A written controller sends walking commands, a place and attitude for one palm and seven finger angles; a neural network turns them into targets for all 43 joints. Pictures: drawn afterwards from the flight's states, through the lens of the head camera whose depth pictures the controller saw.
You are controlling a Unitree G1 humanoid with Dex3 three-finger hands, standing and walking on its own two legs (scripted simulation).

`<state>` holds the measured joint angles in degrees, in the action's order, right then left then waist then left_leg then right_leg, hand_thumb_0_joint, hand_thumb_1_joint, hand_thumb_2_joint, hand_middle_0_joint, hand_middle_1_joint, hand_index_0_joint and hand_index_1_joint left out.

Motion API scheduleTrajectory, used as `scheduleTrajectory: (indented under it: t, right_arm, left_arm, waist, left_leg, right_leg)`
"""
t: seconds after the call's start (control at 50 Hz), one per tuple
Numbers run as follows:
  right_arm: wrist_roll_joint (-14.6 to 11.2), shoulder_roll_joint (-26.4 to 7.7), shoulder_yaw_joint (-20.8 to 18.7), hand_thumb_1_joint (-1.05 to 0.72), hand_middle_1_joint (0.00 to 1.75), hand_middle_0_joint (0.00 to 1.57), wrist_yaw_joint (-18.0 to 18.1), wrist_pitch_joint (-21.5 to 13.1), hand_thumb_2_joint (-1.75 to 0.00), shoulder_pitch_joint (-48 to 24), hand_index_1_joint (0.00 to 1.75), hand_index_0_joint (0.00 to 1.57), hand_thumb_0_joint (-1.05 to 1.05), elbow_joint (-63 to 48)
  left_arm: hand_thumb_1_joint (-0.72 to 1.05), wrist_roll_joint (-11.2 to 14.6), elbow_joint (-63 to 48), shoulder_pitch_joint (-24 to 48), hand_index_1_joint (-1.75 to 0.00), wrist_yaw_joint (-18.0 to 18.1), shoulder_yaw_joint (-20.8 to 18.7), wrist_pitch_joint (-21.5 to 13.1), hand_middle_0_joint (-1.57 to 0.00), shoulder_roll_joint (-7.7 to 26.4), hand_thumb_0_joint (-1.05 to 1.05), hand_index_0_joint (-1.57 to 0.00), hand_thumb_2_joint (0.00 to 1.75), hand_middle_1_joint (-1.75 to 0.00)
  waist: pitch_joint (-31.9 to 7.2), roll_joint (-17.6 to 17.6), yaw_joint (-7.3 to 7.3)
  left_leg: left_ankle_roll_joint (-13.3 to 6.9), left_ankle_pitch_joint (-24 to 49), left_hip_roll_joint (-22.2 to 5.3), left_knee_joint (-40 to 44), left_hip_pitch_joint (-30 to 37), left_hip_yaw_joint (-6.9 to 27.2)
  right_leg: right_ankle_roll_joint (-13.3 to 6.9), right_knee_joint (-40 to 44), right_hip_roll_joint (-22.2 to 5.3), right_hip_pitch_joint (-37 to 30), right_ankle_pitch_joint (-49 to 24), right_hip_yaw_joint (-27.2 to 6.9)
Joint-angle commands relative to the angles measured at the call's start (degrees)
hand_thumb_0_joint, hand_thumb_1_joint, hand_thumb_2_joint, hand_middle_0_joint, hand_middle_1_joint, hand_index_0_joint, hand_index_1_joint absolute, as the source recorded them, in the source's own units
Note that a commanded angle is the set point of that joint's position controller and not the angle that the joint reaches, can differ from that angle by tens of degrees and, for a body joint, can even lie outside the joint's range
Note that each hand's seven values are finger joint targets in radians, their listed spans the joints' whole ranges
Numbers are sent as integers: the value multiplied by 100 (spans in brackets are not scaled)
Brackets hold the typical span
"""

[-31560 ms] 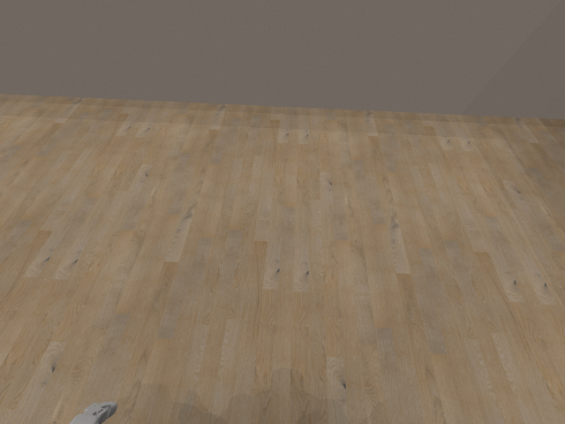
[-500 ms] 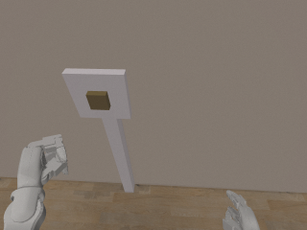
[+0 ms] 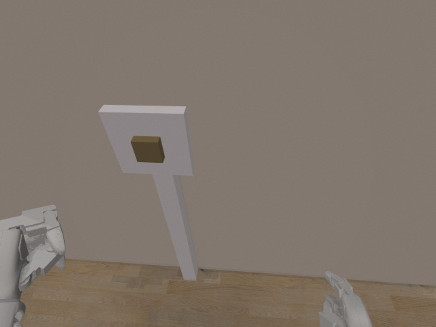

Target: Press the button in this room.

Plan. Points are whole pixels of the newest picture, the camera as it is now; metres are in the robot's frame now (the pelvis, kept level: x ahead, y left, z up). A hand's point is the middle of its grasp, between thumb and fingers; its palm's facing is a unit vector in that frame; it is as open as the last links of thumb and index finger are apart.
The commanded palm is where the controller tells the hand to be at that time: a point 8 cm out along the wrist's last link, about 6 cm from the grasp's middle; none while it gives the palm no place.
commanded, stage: draw the hand back to the body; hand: left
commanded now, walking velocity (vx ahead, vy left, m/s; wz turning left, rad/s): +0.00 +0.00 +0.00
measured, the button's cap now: (148, 148) +0.47 +0.23 +0.07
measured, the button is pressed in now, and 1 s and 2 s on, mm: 0 0 0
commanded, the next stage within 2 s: step back with the hand held close in 0.16 s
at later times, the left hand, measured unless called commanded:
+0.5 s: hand (58, 249) +0.17 +0.25 +0.15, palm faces +0.35 -0.84 -0.43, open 3.1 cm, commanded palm +0.11 +0.29 +0.17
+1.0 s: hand (16, 297) +0.11 +0.27 +0.15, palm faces +0.37 -0.83 -0.41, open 3.1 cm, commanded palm +0.05 +0.31 +0.17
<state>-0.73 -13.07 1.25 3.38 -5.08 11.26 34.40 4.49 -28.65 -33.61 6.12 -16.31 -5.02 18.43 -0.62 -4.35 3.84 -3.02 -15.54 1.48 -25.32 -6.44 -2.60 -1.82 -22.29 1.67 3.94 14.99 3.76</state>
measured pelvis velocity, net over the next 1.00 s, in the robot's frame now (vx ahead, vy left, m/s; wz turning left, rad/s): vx -0.08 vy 0.03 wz -0.01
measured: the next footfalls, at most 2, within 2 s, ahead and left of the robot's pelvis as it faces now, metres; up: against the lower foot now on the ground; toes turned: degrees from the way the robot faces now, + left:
right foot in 1.54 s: -0.21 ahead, -0.03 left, +0.00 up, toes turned -3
left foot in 1.78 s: -0.19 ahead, +0.18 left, +0.00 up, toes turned +5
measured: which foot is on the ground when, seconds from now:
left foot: down 0.00-1.00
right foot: down 0.00-1.00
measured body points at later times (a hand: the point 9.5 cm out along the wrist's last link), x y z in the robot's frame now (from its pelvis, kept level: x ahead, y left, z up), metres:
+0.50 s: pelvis -0.03 +0.01 +0.00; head -0.02 +0.00 +0.45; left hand +0.15 +0.29 +0.17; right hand +0.15 -0.23 -0.08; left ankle -0.02 +0.08 -0.74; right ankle -0.03 -0.10 -0.74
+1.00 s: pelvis -0.08 +0.03 -0.02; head -0.07 +0.04 +0.43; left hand +0.08 +0.31 +0.17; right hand +0.10 -0.21 -0.08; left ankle -0.02 +0.08 -0.74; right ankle -0.03 -0.10 -0.74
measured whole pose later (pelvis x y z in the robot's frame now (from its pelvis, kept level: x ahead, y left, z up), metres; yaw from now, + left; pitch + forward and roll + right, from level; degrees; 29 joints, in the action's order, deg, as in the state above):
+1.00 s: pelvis -0.08 +0.03 -0.02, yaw +0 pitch +0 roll -2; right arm -0.3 -12.1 0.6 3.2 -2.2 11.5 30.8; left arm 2.0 -34.6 -35.3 8.0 -20.4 -10.6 20.3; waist 1.2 -0.2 0.5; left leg -3.9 -17.9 1.9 -37.0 -23.4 -3.1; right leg -0.5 -30.7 0.8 19.7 11.2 3.5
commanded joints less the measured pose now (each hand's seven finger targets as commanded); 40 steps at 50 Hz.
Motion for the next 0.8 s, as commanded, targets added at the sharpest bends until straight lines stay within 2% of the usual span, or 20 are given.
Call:
scheduleTrajectory:
  t: [0.0,0.02,0.08,0.12,0.14,0.18,0.22,0.24,0.26,0.28,0.3,0.32,0.34,0.38,0.42,0.48,0.52,0.66,0.74,0.78]
  right_arm:
    - [-13,-579,-230,-90,30,20,71,-291,-90,-702,30,20,0,-927]
    - [2,-581,-233,-90,30,20,87,-295,-90,-732,30,20,0,-905]
    - [-11,-532,-208,-90,30,20,98,-319,-90,-774,30,20,0,-943]
    - [6,-544,-187,-90,30,20,93,-366,-90,-784,30,20,0,-913]
    - [-7,-535,-179,-90,30,20,98,-361,-90,-789,30,20,0,-922]
    - [-1,-518,-178,-90,30,20,93,-379,-90,-795,30,20,0,-917]
    - [0,-535,-196,-90,30,20,101,-380,-90,-811,30,20,0,-886]
    - [-6,-527,-183,-90,30,20,95,-353,-90,-797,30,20,0,-908]
    - [-12,-558,-185,-90,30,20,104,-332,-90,-773,30,20,0,-847]
    - [-39,-655,-226,-90,30,20,68,-200,-90,-646,30,20,0,-1085]
    - [-6,-560,-234,-90,30,20,62,-117,-90,-586,30,20,0,-926]
    - [-6,-605,-256,-90,30,20,39,-71,-90,-655,30,20,0,-990]
    - [0,-597,-246,-90,30,20,18,-4,-90,-625,30,20,0,-981]
    - [-2,-661,-287,-90,30,20,-15,98,-90,-632,30,20,0,-1045]
    - [1,-705,-316,-90,30,20,-10,164,-90,-694,30,20,0,-1118]
    - [-32,-688,-357,-90,30,20,-2,263,-90,-676,30,20,0,-1250]
    - [-32,-678,-380,-90,30,20,35,296,-90,-735,30,20,0,-1305]
    - [-27,-688,-405,-90,30,20,80,190,-90,-619,30,20,0,-1375]
    - [-5,-719,-427,-90,30,20,71,79,-90,-516,30,20,0,-1304]
    - [-5,-749,-434,-90,30,20,67,34,-90,-489,30,20,0,-1291]
  left_arm:
    - [90,-15,-1002,489,-150,80,-545,-340,-130,884,0,-130,90,-150]
    - [90,-13,-987,495,-150,82,-599,-337,-130,937,0,-130,90,-150]
    - [90,-31,-1251,585,-150,100,-518,-376,-130,904,0,-130,90,-150]
    - [90,-36,-1286,605,-150,125,-611,-369,-130,1006,0,-130,90,-150]
    - [90,-29,-1294,582,-150,117,-511,-355,-130,917,0,-130,90,-150]
    - [90,-21,-1256,531,-150,128,-553,-360,-130,929,0,-130,90,-150]
    - [90,-9,-1087,444,-150,121,-622,-338,-130,953,0,-130,90,-150]
    - [90,-2,-1079,456,-150,106,-526,-337,-130,865,0,-130,90,-150]
    - [90,-18,-924,766,-150,121,-586,-327,-130,941,0,-130,90,-150]
    - [90,-15,-1501,1483,-150,154,-1500,-571,-130,1749,0,-130,90,-150]
    - [90,-37,-845,851,-150,103,-1159,-592,-130,1254,0,-130,90,-150]
    - [90,-57,-959,812,-150,75,-1090,-621,-130,1242,0,-130,90,-150]
    - [90,-75,-733,466,-150,50,-873,-594,-130,973,0,-130,90,-150]
    - [90,-88,-781,174,-150,28,-699,-610,-130,818,0,-130,90,-150]
    - [90,-83,-986,-4,-150,32,-700,-622,-130,856,0,-130,90,-150]
    - [90,-101,-1371,-156,-150,92,-914,-651,-130,1114,0,-130,90,-150]
    - [90,-89,-1617,-229,-150,148,-1210,-692,-130,1405,0,-130,90,-150]
    - [90,-105,-1859,-480,-150,203,-1282,-821,-130,1341,0,-130,90,-150]
    - [90,-135,-1674,-446,-150,185,-1197,-837,-130,1162,0,-130,90,-150]
    - [90,-161,-1594,-371,-150,183,-1166,-855,-130,1109,0,-130,90,-150]
  waist:
    - [-141,394,-99]
    - [-163,486,-75]
    - [-283,19,-70]
    - [-269,32,-32]
    - [-205,-111,-58]
    - [-152,-36,-44]
    - [-70,237,-17]
    - [-3,194,-48]
    - [80,115,-90]
    - [504,210,-235]
    - [406,514,-289]
    - [405,467,-273]
    - [259,487,-313]
    - [-82,367,-315]
    - [-342,144,-294]
    - [-704,374,-292]
    - [-843,360,-273]
    - [-774,-274,-281]
    - [-520,-113,-323]
    - [-400,22,-355]
  left_leg:
    - [62,1373,-269,316,148,362]
    - [51,1345,-264,315,149,365]
    - [74,1339,-251,319,218,361]
    - [93,1392,-251,334,161,410]
    - [103,1357,-261,352,173,400]
    - [116,1251,-262,397,129,417]
    - [102,1256,-269,403,79,426]
    - [109,1163,-271,436,61,419]
    - [111,1075,-264,454,50,404]
    - [-56,606,-415,290,-469,584]
    - [-47,554,-390,161,-389,616]
    - [-53,662,-387,112,-299,597]
    - [-32,828,-430,127,-267,589]
    - [-24,1182,-506,194,-252,561]
    - [-32,1512,-578,242,-267,579]
    - [-44,1701,-661,254,-507,661]
    - [-56,1670,-678,234,-661,699]
    - [-149,1425,-980,492,-1435,1006]
    - [-238,777,-1174,692,-1967,1159]
    - [-287,100,-1212,731,-2331,1201]
  right_leg:
    - [51,352,-212,392,-1235,-306]
    - [44,398,-199,355,-1222,-328]
    - [27,345,-236,286,-1186,-348]
    - [6,376,-206,240,-1224,-352]
    - [7,360,-221,260,-1177,-360]
    - [6,373,-211,263,-1076,-328]
    - [3,437,-180,283,-1078,-334]
    - [10,418,-193,287,-985,-339]
    - [6,459,-191,375,-900,-357]
    - [62,725,-495,812,-995,-1054]
    - [24,782,-638,850,-948,-1069]
    - [37,818,-668,949,-1134,-1137]
    - [39,703,-691,872,-1207,-1046]
    - [95,471,-650,687,-1422,-877]
    - [144,266,-598,593,-1581,-772]
    - [154,-43,-545,301,-1723,-676]
    - [146,-179,-545,221,-1806,-711]
    - [167,-877,-325,78,-1317,-587]
    - [188,-1138,-237,71,-762,-560]
    - [191,-1165,-244,-24,-701,-605]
